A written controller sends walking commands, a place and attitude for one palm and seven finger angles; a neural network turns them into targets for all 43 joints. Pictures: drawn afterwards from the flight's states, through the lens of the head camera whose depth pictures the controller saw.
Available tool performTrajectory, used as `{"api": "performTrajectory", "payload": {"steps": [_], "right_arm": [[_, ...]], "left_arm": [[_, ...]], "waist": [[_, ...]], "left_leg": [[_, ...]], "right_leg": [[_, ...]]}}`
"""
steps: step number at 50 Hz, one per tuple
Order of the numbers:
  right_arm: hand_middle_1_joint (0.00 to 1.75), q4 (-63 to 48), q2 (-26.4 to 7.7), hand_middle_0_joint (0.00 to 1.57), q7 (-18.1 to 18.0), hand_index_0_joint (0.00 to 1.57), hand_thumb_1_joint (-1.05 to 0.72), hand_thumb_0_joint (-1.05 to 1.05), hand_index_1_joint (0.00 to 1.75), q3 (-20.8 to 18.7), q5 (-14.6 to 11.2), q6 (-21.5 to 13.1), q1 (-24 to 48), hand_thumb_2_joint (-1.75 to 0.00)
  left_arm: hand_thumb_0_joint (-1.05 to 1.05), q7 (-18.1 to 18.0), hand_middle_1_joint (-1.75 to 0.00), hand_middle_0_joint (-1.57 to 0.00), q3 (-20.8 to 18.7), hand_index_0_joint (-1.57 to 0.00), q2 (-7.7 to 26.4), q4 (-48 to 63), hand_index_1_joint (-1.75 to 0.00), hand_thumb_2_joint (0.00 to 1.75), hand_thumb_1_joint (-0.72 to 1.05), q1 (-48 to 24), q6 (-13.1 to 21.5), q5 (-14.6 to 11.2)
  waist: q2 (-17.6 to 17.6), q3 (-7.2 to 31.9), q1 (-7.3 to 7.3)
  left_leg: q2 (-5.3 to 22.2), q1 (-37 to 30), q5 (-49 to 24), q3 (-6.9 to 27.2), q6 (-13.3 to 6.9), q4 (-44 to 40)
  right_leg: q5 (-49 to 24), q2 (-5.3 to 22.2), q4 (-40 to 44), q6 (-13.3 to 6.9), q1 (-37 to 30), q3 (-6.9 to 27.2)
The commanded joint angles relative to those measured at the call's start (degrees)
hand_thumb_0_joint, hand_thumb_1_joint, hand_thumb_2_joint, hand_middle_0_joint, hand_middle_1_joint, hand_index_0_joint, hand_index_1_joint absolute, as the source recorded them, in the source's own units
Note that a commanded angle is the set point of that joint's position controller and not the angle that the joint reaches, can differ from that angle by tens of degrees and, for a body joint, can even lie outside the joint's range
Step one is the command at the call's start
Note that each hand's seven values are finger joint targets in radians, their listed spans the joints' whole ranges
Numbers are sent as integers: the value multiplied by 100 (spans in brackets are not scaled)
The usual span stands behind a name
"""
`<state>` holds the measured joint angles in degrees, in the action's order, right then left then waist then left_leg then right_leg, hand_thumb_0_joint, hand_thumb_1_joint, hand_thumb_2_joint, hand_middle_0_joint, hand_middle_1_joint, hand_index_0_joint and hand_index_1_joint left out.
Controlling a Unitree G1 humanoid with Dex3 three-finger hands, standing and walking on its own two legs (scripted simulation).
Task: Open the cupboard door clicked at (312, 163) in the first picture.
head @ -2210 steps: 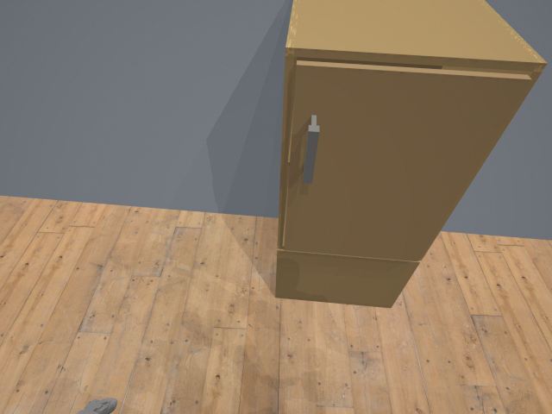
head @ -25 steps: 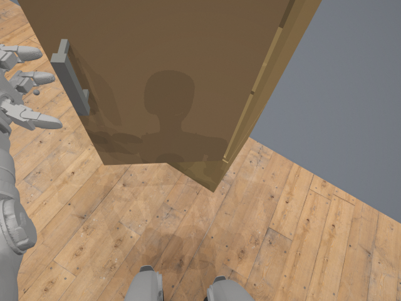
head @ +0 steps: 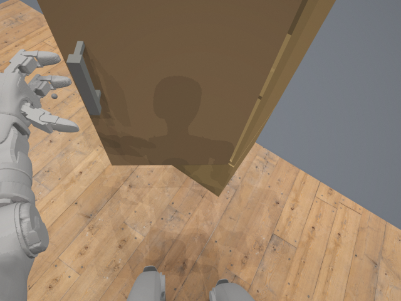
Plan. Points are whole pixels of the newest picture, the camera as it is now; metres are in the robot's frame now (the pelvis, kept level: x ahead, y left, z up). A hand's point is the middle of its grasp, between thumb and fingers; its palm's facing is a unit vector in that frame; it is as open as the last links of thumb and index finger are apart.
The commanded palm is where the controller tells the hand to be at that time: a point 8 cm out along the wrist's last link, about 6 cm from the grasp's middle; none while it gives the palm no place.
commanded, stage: move the hooked fingers beside the handle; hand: left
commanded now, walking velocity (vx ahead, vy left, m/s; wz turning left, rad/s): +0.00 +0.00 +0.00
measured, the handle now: (88, 80) +0.52 +0.21 +0.09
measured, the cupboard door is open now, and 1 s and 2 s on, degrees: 38 38 38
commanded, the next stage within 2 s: slide the fingers in behind the handle in 0.14 s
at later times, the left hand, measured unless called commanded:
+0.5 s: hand (62, 95) +0.48 +0.25 +0.10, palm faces +0.01 -1.00 +0.03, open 14.0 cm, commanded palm +0.45 +0.28 +0.09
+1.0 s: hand (81, 96) +0.48 +0.21 +0.09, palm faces +0.01 -1.00 +0.02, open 14.0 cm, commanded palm +0.46 +0.26 +0.09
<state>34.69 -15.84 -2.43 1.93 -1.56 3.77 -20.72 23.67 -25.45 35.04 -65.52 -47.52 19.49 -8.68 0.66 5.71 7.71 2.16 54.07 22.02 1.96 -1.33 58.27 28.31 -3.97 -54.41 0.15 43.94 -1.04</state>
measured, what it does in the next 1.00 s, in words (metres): stands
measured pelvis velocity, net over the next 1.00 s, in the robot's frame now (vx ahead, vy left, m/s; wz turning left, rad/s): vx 0.00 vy -0.01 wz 0.00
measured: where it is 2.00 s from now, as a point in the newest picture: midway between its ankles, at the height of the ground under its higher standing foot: outside the picture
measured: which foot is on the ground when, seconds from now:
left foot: down 0.00-1.00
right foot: down 0.00-1.00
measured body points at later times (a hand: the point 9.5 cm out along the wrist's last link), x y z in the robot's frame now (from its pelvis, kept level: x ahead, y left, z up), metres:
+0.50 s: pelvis +0.00 +0.00 +0.00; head +0.10 +0.03 +0.44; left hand +0.47 +0.30 +0.10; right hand +0.02 -0.28 -0.10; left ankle +0.05 +0.10 -0.67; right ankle -0.02 -0.13 -0.67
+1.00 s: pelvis +0.00 -0.01 +0.00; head +0.10 +0.02 +0.44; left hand +0.47 +0.27 +0.10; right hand +0.03 -0.28 -0.11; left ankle +0.05 +0.10 -0.67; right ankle -0.02 -0.13 -0.67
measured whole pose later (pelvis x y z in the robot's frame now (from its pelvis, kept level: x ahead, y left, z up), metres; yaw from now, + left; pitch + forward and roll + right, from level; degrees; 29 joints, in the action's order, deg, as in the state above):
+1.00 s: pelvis +0.00 -0.01 +0.00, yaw +0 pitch +17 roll -4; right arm 35.8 -15.2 -1.4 1.4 -1.4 3.6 -21.6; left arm 18.6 -21.7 29.3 -63.2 -46.9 20.0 -8.8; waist 1.2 6.3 7.6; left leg 2.2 53.9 22.3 2.0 -0.9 58.6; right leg 28.8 -4.1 -55.3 -0.2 44.0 -1.1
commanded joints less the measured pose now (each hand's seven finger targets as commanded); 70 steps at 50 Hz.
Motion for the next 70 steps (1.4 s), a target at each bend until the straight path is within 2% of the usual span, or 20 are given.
{"api": "performTrajectory", "payload": {"steps": [1, 8, 11, 14, 18, 20, 23, 25, 27, 33, 39, 43, 45, 50, 53, 55, 61, 64, 67, 70], "right_arm": [[30, -269, -1141, 20, -128, 20, -90, 0, 30, -390, -7, -122, -840, -90], [30, -305, -1151, 20, -135, 20, -90, 0, 30, -383, -21, -88, -877, -90], [30, -315, -1154, 20, -139, 20, -90, 0, 30, -387, -32, -94, -877, -90], [30, -296, -1116, 20, -121, 20, -90, 0, 30, -405, -21, -98, -869, -90], [30, -248, -1131, 20, -131, 20, -90, 0, 30, -422, -35, -87, -899, -90], [30, -252, -1096, 20, -122, 20, -90, 0, 30, -424, -16, -118, -913, -90], [30, -233, -1106, 20, -112, 20, -90, 0, 30, -426, -21, -110, -918, -90], [30, -289, -1083, 20, -90, 20, -90, 0, 30, -436, 11, -123, -927, -90], [30, -284, -1030, 20, -57, 20, -90, 0, 30, -434, -3, -120, -849, -90], [30, -315, -1053, 20, -43, 20, -90, 0, 30, -433, -18, -102, -834, -90], [30, -304, -1029, 20, -37, 20, -90, 0, 30, -406, -6, -118, -787, -90], [30, -287, -1009, 20, -22, 20, -90, 0, 30, -447, 23, -173, -802, -90], [30, -263, -1002, 20, 2, 20, -90, 0, 30, -438, 36, -174, -817, -90], [30, -238, -1000, 20, 4, 20, -90, 0, 30, -426, 30, -155, -832, -90], [30, -267, -976, 20, 10, 20, -90, 0, 30, -448, 23, -152, -827, -90], [30, -285, -938, 20, 47, 20, -90, 0, 30, -455, 37, -174, -817, -90], [30, -254, -965, 20, 65, 20, -90, 0, 30, -465, 15, -144, -825, -90], [30, -298, -911, 20, 82, 20, -90, 0, 30, -455, 33, -141, -773, -90], [30, -289, -911, 20, 92, 20, -90, 0, 30, -459, 48, -160, -771, -90], [30, -268, -887, 20, 88, 20, -90, 0, 30, -448, 61, -174, -770, -90]], "left_arm": [[0, 7, -120, -30, -233, -30, 1851, 1112, -120, 30, -50, -2576, 348, -38], [0, 102, -120, -30, -322, -30, 1975, 970, -120, 30, -50, -2456, 299, -111], [0, 164, -120, -30, -330, -30, 2011, 994, -120, 30, -50, -2438, 336, -112], [0, 214, -120, -30, -113, -30, 1717, 1152, -120, 30, -50, -2357, 358, -155], [0, 212, -120, -30, -127, -30, 1659, 1149, -120, 30, -50, -2362, 308, -236], [0, 154, -120, -30, -34, -30, 1484, 1290, -120, 30, -50, -2441, 304, -246], [0, 15, -120, -30, -138, -30, 1617, 1294, -120, 30, -50, -2420, 270, -189], [0, -92, -120, -30, -262, -30, 1670, 1585, -120, 30, -50, -2305, 359, -181], [0, -159, -120, -30, 62, -30, 1248, 1570, -120, 30, -50, -2206, 363, -129], [0, -247, -120, -30, -54, -30, 1284, 1395, -120, 30, -50, -2150, 290, -171], [0, -385, -120, -30, 193, -30, 1061, 1239, -120, 30, -50, -2450, 334, -63], [0, -451, -120, -30, 234, -30, 853, 1605, -120, 30, -50, -2495, 521, -106], [0, -462, -120, -30, 210, -30, 821, 1545, -120, 30, -50, -2362, 498, -150], [0, -582, -120, -30, 244, -30, 827, 1380, -120, 30, -50, -2555, 324, -60], [0, -683, -120, -30, 211, -30, 830, 1629, -120, 30, -50, -2498, 371, -28], [0, -713, -120, -30, 365, -30, 546, 1777, -120, 30, -50, -2366, 454, -51], [0, -789, -120, -30, 304, -30, 550, 1409, -120, 30, -50, -2272, 363, -52], [0, -861, -120, -30, 506, -30, 285, 1527, -120, 30, -50, -2255, 362, -26], [0, -994, -120, -30, 301, -30, 485, 1700, -120, 30, -50, -2251, 495, -19], [0, -1058, -120, -30, 376, -30, 380, 1680, -120, 30, -50, -2404, 568, 5]], "waist": [[1070, 2421, 33], [715, 2379, 70], [843, 2436, 37], [1032, 2441, 50], [812, 2384, 91], [986, 2409, 64], [891, 2406, 57], [1008, 2668, -71], [1095, 2552, -6], [672, 2318, 0], [734, 1978, 105], [966, 2599, 47], [869, 2635, 35], [818, 2274, 85], [841, 2560, 26], [910, 2613, 21], [507, 2281, 30], [670, 2222, 28], [657, 2386, -29], [590, 2298, 52]], "left_leg": [[10, -3175, -1613, 298, -52, -570], [-12, -2774, -1562, 188, -115, -502], [-16, -2804, -1581, 168, -113, -492], [-8, -2992, -1606, 178, -98, -496], [-1, -2872, -1529, 192, -117, -494], [-17, -3012, -1613, 224, -113, -510], [2, -2989, -1616, 213, -106, -527], [-19, -3134, -1881, 216, -91, -508], [-1, -3273, -1840, 219, -60, -523], [-34, -2901, -1584, 168, -105, -581], [-22, -2810, -1238, 236, -81, -616], [2, -3319, -1625, 290, -48, -552], [-29, -3264, -1772, 269, -66, -487], [-43, -2968, -1485, 237, -86, -534], [-29, -3094, -1651, 208, -72, -540], [-39, -3261, -1832, 226, -62, -508], [-71, -2837, -1493, 159, -99, -567], [-78, -2919, -1426, 153, -81, -599], [-79, -2954, -1532, 151, -82, -567], [-99, -2830, -1488, 131, -107, -511]], "right_leg": [[-1405, -22, 721, -177, 555, -85], [-1585, -42, 745, -127, 281, -26], [-1614, -48, 731, -135, 275, -11], [-1552, -58, 756, -150, 392, -36], [-1533, -53, 759, -135, 415, -37], [-1529, -59, 729, -170, 447, -78], [-1568, -45, 756, -147, 404, -53], [-1741, -59, 674, -186, 223, -74], [-1657, -53, 714, -166, 426, -99], [-1675, -52, 778, -140, 177, -62], [-1294, -31, 788, -150, 475, -80], [-1472, -35, 692, -179, 499, -88], [-1645, -48, 672, -187, 350, -90], [-1495, -35, 724, -165, 400, -94], [-1675, -27, 702, -150, 272, -60], [-1763, -55, 673, -181, 287, -103], [-1694, -44, 746, -131, 164, -55], [-1603, -32, 773, -143, 220, -75], [-1712, -38, 727, -151, 92, -46], [-1760, -37, 708, -139, 88, -27]]}}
